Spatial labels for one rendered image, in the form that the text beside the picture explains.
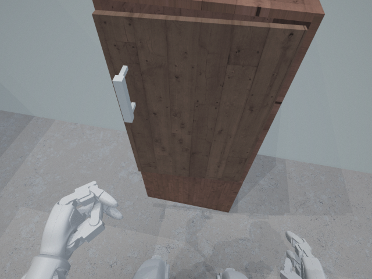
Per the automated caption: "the left robot hand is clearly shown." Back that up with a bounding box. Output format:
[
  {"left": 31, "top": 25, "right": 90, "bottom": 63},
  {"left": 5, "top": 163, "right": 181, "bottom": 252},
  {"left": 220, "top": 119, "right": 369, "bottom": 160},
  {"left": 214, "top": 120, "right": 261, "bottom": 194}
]
[{"left": 39, "top": 181, "right": 123, "bottom": 260}]

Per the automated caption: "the robot left thigh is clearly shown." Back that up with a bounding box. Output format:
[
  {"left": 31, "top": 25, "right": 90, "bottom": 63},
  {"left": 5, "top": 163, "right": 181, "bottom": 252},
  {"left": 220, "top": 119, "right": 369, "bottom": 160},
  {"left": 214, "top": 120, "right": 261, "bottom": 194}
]
[{"left": 132, "top": 259, "right": 170, "bottom": 279}]

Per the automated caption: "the right robot hand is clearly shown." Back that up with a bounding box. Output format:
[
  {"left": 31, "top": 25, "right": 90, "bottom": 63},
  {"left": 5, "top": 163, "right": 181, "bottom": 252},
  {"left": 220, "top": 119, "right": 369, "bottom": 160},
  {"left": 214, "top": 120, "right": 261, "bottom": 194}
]
[{"left": 280, "top": 231, "right": 326, "bottom": 279}]

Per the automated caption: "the handle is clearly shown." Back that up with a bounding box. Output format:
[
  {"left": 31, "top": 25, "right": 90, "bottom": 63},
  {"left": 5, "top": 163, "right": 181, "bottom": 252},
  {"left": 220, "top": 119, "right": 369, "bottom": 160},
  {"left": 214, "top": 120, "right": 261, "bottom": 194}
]
[{"left": 112, "top": 65, "right": 136, "bottom": 123}]

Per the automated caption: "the robot left forearm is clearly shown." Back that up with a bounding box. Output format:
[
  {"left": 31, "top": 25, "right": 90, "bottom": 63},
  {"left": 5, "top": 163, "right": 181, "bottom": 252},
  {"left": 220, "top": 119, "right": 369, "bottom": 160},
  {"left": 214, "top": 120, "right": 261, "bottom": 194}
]
[{"left": 21, "top": 255, "right": 71, "bottom": 279}]

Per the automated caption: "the cupboard door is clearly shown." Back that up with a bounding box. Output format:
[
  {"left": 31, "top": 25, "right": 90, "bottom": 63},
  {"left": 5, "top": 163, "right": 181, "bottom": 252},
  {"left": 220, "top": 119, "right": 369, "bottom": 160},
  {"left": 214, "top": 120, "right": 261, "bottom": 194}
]
[{"left": 92, "top": 10, "right": 308, "bottom": 182}]

